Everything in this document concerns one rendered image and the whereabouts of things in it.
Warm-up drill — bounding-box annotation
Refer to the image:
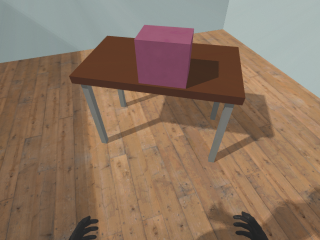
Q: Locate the carton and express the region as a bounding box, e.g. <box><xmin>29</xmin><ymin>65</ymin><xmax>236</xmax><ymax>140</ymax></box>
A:
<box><xmin>134</xmin><ymin>25</ymin><xmax>194</xmax><ymax>89</ymax></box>

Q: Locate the right robot hand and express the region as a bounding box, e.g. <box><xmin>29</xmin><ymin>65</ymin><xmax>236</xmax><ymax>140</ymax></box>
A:
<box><xmin>233</xmin><ymin>211</ymin><xmax>269</xmax><ymax>240</ymax></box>

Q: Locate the left robot hand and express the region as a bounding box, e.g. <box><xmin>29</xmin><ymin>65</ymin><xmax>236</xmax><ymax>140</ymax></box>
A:
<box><xmin>69</xmin><ymin>215</ymin><xmax>99</xmax><ymax>240</ymax></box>

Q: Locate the table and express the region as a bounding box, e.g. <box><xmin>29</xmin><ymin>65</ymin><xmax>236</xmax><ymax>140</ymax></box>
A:
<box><xmin>69</xmin><ymin>36</ymin><xmax>246</xmax><ymax>163</ymax></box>

